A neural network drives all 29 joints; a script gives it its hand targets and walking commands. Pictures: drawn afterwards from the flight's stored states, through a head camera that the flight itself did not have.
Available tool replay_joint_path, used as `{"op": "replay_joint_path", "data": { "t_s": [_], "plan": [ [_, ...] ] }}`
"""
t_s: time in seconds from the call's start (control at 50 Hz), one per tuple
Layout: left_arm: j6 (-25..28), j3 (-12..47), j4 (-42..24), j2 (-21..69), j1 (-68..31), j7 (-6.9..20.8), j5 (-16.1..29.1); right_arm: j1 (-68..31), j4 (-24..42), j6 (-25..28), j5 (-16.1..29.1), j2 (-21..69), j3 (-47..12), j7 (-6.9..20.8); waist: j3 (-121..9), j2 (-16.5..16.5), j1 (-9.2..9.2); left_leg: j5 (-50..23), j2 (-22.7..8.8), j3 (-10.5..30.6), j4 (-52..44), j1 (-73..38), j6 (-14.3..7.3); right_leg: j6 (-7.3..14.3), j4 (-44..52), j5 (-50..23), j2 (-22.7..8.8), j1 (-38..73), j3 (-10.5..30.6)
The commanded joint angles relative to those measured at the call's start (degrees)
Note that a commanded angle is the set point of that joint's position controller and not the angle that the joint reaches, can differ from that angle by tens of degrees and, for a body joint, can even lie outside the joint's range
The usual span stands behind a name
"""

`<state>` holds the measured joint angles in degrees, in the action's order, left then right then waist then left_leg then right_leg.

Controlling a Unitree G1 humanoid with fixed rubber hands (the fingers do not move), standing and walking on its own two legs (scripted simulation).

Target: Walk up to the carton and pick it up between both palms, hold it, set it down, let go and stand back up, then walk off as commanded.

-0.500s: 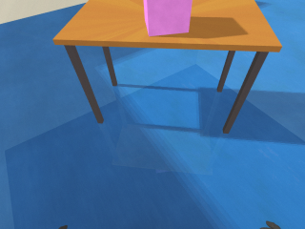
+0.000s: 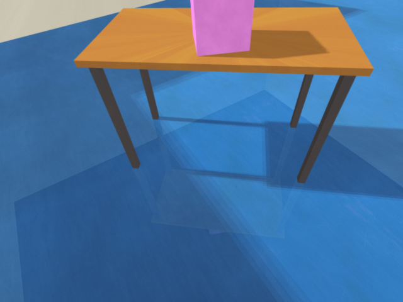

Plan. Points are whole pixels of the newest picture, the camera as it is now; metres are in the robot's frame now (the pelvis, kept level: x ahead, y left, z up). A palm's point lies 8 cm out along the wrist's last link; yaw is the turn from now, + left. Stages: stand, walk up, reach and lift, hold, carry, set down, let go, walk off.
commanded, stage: stand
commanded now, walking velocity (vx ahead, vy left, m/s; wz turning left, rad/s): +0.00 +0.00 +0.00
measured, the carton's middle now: (219, 10) +1.10 -0.04 +0.12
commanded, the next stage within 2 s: none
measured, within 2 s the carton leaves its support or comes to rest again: neither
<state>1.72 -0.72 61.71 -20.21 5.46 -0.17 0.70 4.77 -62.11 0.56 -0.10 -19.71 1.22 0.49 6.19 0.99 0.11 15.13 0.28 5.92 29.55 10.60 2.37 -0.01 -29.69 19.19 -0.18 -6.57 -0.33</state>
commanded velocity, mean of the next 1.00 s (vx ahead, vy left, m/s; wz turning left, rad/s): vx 0.00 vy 0.00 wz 0.00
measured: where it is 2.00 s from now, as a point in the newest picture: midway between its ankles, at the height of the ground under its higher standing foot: outside the picture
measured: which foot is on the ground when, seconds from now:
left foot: down 0.00-1.00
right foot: down 0.00-1.00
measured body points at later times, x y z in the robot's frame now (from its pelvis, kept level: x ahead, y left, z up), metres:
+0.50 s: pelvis -0.01 +0.01 +0.01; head +0.01 +0.01 +0.46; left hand +0.09 +0.31 -0.12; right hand +0.08 -0.29 -0.12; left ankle +0.02 +0.15 -0.73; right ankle -0.03 -0.12 -0.73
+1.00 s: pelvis -0.01 +0.02 +0.01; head +0.01 +0.03 +0.46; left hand +0.08 +0.32 -0.13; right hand +0.07 -0.28 -0.12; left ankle +0.02 +0.15 -0.73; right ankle -0.03 -0.12 -0.73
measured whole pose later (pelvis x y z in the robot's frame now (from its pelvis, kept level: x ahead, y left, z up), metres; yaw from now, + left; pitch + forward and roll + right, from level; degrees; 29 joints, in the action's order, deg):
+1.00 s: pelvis -0.01 +0.02 +0.01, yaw -2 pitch -3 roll +0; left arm 0.5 -1.4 66.9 -19.9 4.7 0.4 0.1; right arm 3.7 -66.7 0.9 -0.4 -19.2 0.0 0.0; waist 4.2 -0.2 0.1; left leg 9.8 0.5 3.6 21.2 8.7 0.6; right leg -1.8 -19.3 12.3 -1.1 -4.5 1.7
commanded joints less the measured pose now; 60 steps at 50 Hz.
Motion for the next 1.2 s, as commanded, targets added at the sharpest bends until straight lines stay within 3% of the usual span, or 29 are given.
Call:
{"op": "replay_joint_path", "data": {
  "t_s": [0.0,0.04,0.1,0.14,0.16,0.22,0.24,0.26,0.32,0.36,0.38,0.4,0.42,0.5,0.54,0.6,0.64,0.7,0.72,0.74,0.8,0.82,0.84,0.86,0.96,0.98,1.02,1.04,1.18],
  "plan": [
    [1.11,-2.75,-1.60,-13.64,-3.20,-0.81,0.58,-4.24,1.76,0.67,0.24,-12.69,2.02,-1.03,-10.37,-2.25,0.19,-22.77,-5.48,2.06,-5.14,-4.43,-4.59,1.92,9.17,-28.95,-7.96,3.99,8.32],
    [0.94,-2.97,-1.42,-14.51,-5.04,-0.75,0.24,-4.04,1.91,-0.13,0.35,-10.92,1.32,-1.25,-9.13,-4.09,-0.54,-20.66,-4.78,2.20,-6.83,-4.61,-4.32,1.40,10.06,-28.73,-7.76,2.85,7.37],
    [0.59,-2.44,-0.68,-11.44,-4.87,-0.68,-0.23,-6.08,0.95,0.41,0.16,-12.54,1.10,-1.40,-8.32,-1.39,0.24,-17.24,-5.50,1.90,-9.29,-4.99,-3.80,1.36,11.77,-20.05,-6.41,1.88,6.91],
    [0.37,-2.41,0.87,-11.15,-4.59,-0.56,-0.26,-6.40,0.32,0.11,0.06,-13.50,1.77,-1.43,-8.45,-2.70,0.52,-13.69,-6.07,1.97,-9.40,-3.77,-4.10,1.23,13.83,-16.28,-6.99,2.48,6.96],
    [0.42,-2.67,0.75,-13.29,-4.94,-0.73,-0.25,-4.48,0.22,0.13,0.16,-12.15,1.21,-0.89,-7.07,-2.77,-0.67,-12.82,-5.17,1.68,-10.21,-3.87,-3.03,0.71,13.31,-16.09,-6.17,1.52,6.65],
    [0.49,-2.82,0.86,-12.53,-4.07,-0.25,0.11,-4.63,-0.91,0.77,-0.35,-11.88,0.83,-0.80,-7.02,-2.43,0.41,-15.31,-5.72,2.55,-10.28,-3.16,-3.42,1.32,13.65,-18.20,-6.45,2.14,7.37],
    [0.37,-2.89,0.53,-10.44,-4.82,-0.24,-0.04,-4.83,-0.73,0.85,-0.33,-11.33,0.72,-1.14,-8.98,1.06,0.30,-14.83,-6.09,1.79,-9.64,-3.74,-3.82,1.28,13.77,-17.51,-6.66,3.54,7.72],
    [0.24,-2.48,1.67,-12.54,-4.98,-0.11,-0.10,-7.98,0.12,0.89,0.12,-12.45,0.81,-1.25,-9.18,1.09,0.68,-16.39,-6.30,2.46,-11.18,-4.45,-3.01,1.12,13.62,-16.21,-6.67,2.19,6.86],
    [0.52,-3.10,1.30,-13.03,-6.48,-0.37,-0.92,-5.00,-0.64,0.86,-0.50,-11.14,0.68,-1.50,-7.38,-3.83,0.05,-14.98,-5.98,1.55,-12.09,-3.19,-3.47,0.74,14.12,-16.86,-6.21,2.59,6.33],
    [0.13,-3.39,1.98,-13.46,-5.32,-0.35,-0.53,-5.91,-0.54,0.61,0.00,-13.04,1.14,-1.51,-9.62,1.83,0.76,-16.54,-5.88,0.54,-10.57,-5.15,-3.03,0.77,14.68,-17.40,-6.95,2.69,7.31],
    [0.43,-2.92,0.72,-12.39,-5.99,-0.32,-0.89,-5.95,-0.11,1.12,0.23,-10.77,0.11,-1.41,-9.85,2.21,-0.40,-17.35,-6.18,1.31,-10.95,-4.90,-2.53,0.98,14.01,-17.33,-6.58,2.82,7.02],
    [0.44,-2.85,1.62,-11.69,-4.61,-0.23,-0.51,-4.21,-0.99,0.93,-0.09,-13.22,1.05,-1.58,-8.97,-0.14,0.54,-16.95,-5.97,1.48,-10.97,-4.45,-2.87,0.99,14.28,-19.36,-6.81,3.72,7.42],
    [0.54,-3.04,1.38,-13.07,-6.43,-0.26,-0.30,-4.98,-0.39,0.93,0.33,-10.92,0.60,-1.48,-10.37,-3.47,-0.57,-17.30,-6.45,1.51,-11.59,-5.45,-2.75,1.00,13.69,-19.58,-6.05,3.03,5.98],
    [-0.05,-2.32,1.85,-9.95,-4.72,-0.33,-0.14,-7.18,-0.44,1.20,-0.19,-13.05,1.40,-1.34,-8.52,3.13,-0.01,-15.59,-6.74,1.92,-11.33,-2.70,-3.21,1.18,14.86,-16.08,-6.79,3.47,6.53],
    [0.05,-3.10,1.73,-12.36,-5.66,-0.54,-0.97,-5.34,-1.37,0.79,-0.13,-12.19,0.76,-1.26,-7.15,-0.94,-0.27,-11.48,-7.23,2.61,-12.40,-2.43,-3.30,1.22,14.51,-12.64,-6.38,1.78,6.68],
    [-0.14,-2.44,1.83,-10.84,-5.67,-0.06,-0.37,-5.87,-0.69,0.81,-0.46,-13.18,1.29,-1.14,-9.39,-2.91,-0.31,-10.34,-7.04,3.95,-13.72,-2.33,-3.53,1.17,14.55,-11.83,-6.32,2.68,6.20],
    [0.04,-3.01,2.25,-12.11,-5.15,-0.27,-0.15,-6.33,-0.99,1.07,-0.35,-12.85,1.49,-1.33,-8.15,2.59,0.55,-15.02,-6.85,2.47,-12.51,-2.53,-4.07,1.77,14.41,-15.59,-7.10,2.55,7.60],
    [0.18,-2.72,2.95,-13.11,-3.18,0.10,-0.65,-3.48,-1.78,1.20,0.06,-13.18,1.64,-1.51,-7.92,-2.57,-0.05,-18.48,-7.14,2.63,-11.95,-4.19,-3.19,1.11,13.35,-15.97,-6.47,2.57,6.51],
    [0.27,-3.14,1.77,-12.13,-3.36,0.14,0.04,-3.97,-0.80,1.27,-0.54,-11.52,0.76,-1.36,-9.75,1.02,0.86,-17.17,-6.86,1.55,-10.87,-3.26,-3.64,1.36,13.55,-15.00,-7.01,4.53,6.35],
    [0.12,-2.52,2.13,-11.09,-3.53,0.09,-0.60,-3.47,-0.60,1.24,-0.07,-12.97,1.34,-1.31,-9.02,1.37,-0.63,-16.80,-6.17,2.12,-12.85,-3.14,-2.96,1.01,13.80,-15.09,-6.26,3.15,5.87],
    [-0.41,-2.30,1.62,-10.26,-4.49,-0.11,-0.95,-6.00,-1.22,1.37,-0.37,-13.62,1.40,-1.42,-7.01,1.32,-0.18,-12.38,-6.32,2.22,-13.14,-3.07,-2.97,1.01,14.42,-13.33,-6.47,1.06,5.80],
    [-0.17,-2.71,1.19,-12.29,-5.48,-0.22,-0.66,-4.64,-1.00,1.35,-0.36,-12.05,1.31,-1.18,-8.43,-2.64,-0.07,-12.93,-6.43,3.03,-12.75,-2.04,-3.10,0.98,14.17,-13.95,-7.05,3.33,5.78],
    [-0.37,-2.90,1.80,-12.28,-4.55,-0.47,-0.72,-3.57,-0.82,1.05,-0.14,-12.01,1.20,-1.08,-10.00,-1.10,-1.05,-11.28,-6.69,2.64,-13.80,-4.13,-3.29,1.06,13.25,-13.99,-6.80,2.91,6.64],
    [-0.43,-2.94,2.31,-12.53,-3.53,-0.16,-1.03,-5.11,-1.44,1.04,-0.27,-13.67,1.06,-1.21,-8.68,0.62,0.48,-11.45,-7.09,2.47,-11.96,-3.08,-3.58,1.36,15.11,-12.27,-6.93,2.67,6.83],
    [-0.22,-2.99,1.85,-11.89,-3.09,0.07,-0.43,-3.40,-1.06,1.52,-0.28,-13.20,1.08,-1.19,-8.36,2.56,-0.44,-9.69,-6.78,4.07,-14.14,-1.44,-3.76,1.83,13.72,-11.08,-7.09,3.09,6.75],
    [-0.21,-2.53,1.52,-11.76,-3.64,0.12,-0.63,-4.27,-1.44,1.15,-0.47,-13.36,0.81,-1.16,-8.78,-0.52,0.28,-11.06,-6.77,3.55,-13.51,-3.19,-3.43,0.92,13.67,-11.49,-6.82,2.00,6.29],
    [-0.38,-2.62,1.65,-11.83,-4.30,-0.28,-0.82,-5.62,-0.56,1.03,-0.46,-12.20,0.67,-1.11,-7.81,-1.76,-0.62,-11.55,-6.84,4.14,-13.32,-2.42,-3.82,1.02,13.23,-13.99,-6.55,1.86,5.60],
    [-0.14,-2.65,1.67,-11.10,-3.48,-0.17,-0.65,-5.41,-0.18,1.15,-0.55,-12.68,1.20,-0.91,-9.01,-1.86,0.81,-13.91,-6.47,2.77,-12.47,-3.43,-3.70,0.70,13.62,-13.95,-6.63,2.68,5.31],
    [0.49,-3.02,1.30,-12.87,-2.73,-0.45,-0.82,-3.92,-0.82,1.20,-0.13,-11.97,1.04,-1.16,-8.40,-0.74,-0.04,-18.80,-6.72,2.00,-11.53,-5.03,-3.78,0.81,12.90,-15.67,-6.60,0.67,6.15]
  ]
}}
